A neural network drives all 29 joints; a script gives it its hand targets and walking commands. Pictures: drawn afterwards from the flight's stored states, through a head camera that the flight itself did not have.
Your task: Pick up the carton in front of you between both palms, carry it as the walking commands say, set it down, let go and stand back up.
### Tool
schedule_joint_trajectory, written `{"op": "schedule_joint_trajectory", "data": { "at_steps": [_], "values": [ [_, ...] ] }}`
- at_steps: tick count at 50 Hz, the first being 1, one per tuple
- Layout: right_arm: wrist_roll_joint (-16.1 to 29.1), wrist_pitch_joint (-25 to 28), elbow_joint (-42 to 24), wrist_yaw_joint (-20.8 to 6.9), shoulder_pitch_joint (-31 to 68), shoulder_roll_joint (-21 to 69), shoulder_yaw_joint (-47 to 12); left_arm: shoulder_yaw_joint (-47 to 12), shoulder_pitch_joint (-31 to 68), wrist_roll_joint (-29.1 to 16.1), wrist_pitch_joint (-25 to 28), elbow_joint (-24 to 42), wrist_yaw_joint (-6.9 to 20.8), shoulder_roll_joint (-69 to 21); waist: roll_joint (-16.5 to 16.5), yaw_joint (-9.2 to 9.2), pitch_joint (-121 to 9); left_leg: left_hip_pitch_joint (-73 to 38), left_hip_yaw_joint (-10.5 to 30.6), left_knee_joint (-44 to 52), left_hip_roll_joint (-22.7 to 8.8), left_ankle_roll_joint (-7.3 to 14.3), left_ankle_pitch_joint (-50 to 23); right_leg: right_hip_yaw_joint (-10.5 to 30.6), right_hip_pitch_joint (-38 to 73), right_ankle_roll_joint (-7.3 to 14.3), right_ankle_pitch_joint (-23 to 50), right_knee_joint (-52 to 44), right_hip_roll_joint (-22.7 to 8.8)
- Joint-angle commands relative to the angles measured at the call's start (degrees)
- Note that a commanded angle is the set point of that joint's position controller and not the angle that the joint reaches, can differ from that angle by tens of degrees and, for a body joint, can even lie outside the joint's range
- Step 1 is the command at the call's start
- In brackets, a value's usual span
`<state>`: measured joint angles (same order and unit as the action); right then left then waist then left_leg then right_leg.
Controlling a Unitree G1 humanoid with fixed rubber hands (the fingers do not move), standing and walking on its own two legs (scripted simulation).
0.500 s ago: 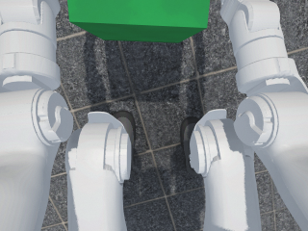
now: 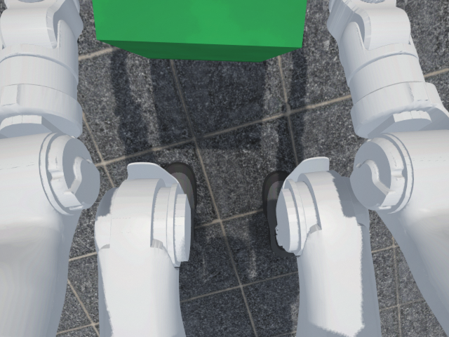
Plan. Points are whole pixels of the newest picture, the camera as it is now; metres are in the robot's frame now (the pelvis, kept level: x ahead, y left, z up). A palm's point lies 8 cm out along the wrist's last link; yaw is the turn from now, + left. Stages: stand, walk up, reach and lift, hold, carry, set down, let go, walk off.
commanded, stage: set down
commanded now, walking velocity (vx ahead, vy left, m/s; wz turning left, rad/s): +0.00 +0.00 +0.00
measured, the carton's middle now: out of the picture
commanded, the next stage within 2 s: let go in 1.20 s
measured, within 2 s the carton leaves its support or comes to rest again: neither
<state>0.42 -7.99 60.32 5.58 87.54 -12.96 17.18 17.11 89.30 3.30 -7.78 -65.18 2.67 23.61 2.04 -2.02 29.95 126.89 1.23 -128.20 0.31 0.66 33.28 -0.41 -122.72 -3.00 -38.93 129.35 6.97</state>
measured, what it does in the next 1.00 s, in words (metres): rises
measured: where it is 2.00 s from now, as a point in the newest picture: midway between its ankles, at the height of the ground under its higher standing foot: (231, 224)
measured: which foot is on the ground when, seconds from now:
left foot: down 0.00-1.00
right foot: down 0.00-1.00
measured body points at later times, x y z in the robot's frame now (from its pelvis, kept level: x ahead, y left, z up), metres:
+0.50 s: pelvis +0.00 +0.00 +0.06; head +0.35 +0.04 +0.33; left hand +0.58 +0.26 -0.06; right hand +0.59 -0.12 -0.06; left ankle +0.11 +0.11 -0.33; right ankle +0.10 -0.12 -0.33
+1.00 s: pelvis +0.01 +0.01 +0.19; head +0.35 +0.05 +0.48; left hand +0.58 +0.27 +0.08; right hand +0.59 -0.13 +0.08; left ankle +0.11 +0.11 -0.33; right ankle +0.10 -0.12 -0.33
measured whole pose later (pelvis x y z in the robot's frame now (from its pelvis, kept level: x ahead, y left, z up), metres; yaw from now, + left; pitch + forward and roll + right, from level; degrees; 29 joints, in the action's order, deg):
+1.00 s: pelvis +0.01 +0.01 +0.19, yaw +1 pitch +47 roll -3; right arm 4.1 -14.5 47.5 7.6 74.9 -14.0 16.2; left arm 14.0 80.0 -2.0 -13.8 -56.4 1.8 25.5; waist 0.7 0.1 2.1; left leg 110.2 2.0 -87.0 1.9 0.9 23.7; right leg 1.1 -106.4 -2.1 -28.3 87.6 4.0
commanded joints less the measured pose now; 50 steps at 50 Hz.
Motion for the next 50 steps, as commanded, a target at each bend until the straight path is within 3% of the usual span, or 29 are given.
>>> {"op": "schedule_joint_trajectory", "data": {
  "at_steps": [1, 4, 9, 16, 21, 24, 31, 40, 50],
  "values": [
    [5.4, 3.1, -4.5, 2.8, 16.3, -12.1, -4.0, -4.5, 19.7, -7.0, 4.1, 3.8, -4.2, 13.3, -1.9, -1.19, -65.1, -40.0, 0.6, 6.4, 0.5, -0.7, -27.3, -2.2, 23.0, -0.5, 24.8, -8.6, -1.8],
    [9.8, 3.4, -5.1, 2.7, 17.0, -10.4, -9.0, -8.9, 20.3, -12.1, 5.1, 2.4, -4.2, 13.0, -1.5, -1.61, -71.8, -41.2, 0.7, 6.1, 0.0, -0.1, -30.9, -2.5, 23.2, -0.6, 27.3, -8.2, -2.4],
    [12.8, 2.3, -7.2, 2.8, 15.3, -9.8, -11.3, -10.6, 18.2, -14.7, 4.1, 1.2, -3.4, 13.6, -2.4, -1.86, -79.4, -44.2, -0.2, 7.1, -0.3, -0.2, -31.1, -3.5, 24.3, -0.4, 26.6, -9.2, -2.4],
    [10.4, -1.1, -16.7, 5.5, 15.2, -11.0, -8.1, -9.1, 18.4, -13.3, 0.5, 10.6, -4.0, 15.7, -3.7, -0.39, -96.4, -51.7, -3.0, 12.8, 1.1, -0.3, -28.8, -5.0, 33.4, 0.4, 25.2, -15.2, -0.9],
    [6.8, -3.9, -12.6, 5.3, 11.5, -9.1, -3.9, -7.5, 16.0, -10.6, -2.4, 8.6, -3.6, 12.9, -5.3, 0.71, -85.1, -45.4, -3.1, 19.1, 1.4, -0.5, -21.4, -4.4, 27.2, 0.8, 18.1, -21.8, -0.9],
    [5.0, -3.5, -10.1, 4.3, 9.6, -7.5, -2.1, -6.1, 13.9, -8.4, -2.2, 7.0, -2.7, 10.7, -5.3, 1.08, -80.3, -42.7, -2.4, 22.2, 1.4, -0.5, -20.4, -3.9, 24.0, 0.6, 17.5, -24.9, -1.2],
    [3.2, -3.2, -12.0, 3.0, 8.5, -7.3, -0.3, -3.4, 12.3, -5.2, -2.3, 8.4, -2.0, 9.9, -5.5, 0.72, -84.5, -48.7, -1.9, 29.2, 2.0, -0.8, -23.1, -4.5, 24.6, 0.2, 18.2, -31.6, -0.9],
    [4.8, -5.1, -18.8, 3.1, 6.7, -9.1, -1.7, -3.9, 11.4, -6.6, -4.6, 15.2, -2.1, 11.0, -6.7, 1.18, -98.3, -66.5, -1.6, 37.1, 2.7, -1.2, -33.1, -5.4, 30.2, -0.1, 23.0, -40.4, -0.3],
    [2.9, -5.3, -19.3, 1.6, 0.8, -7.1, 0.0, -1.8, 6.0, -4.6, -4.7, 14.9, -0.5, 9.0, -6.1, 1.75, -94.5, -72.0, -1.0, 48.6, 3.0, -1.2, -36.4, -4.3, 35.2, -0.4, 25.9, -52.6, -1.0]
  ]
}}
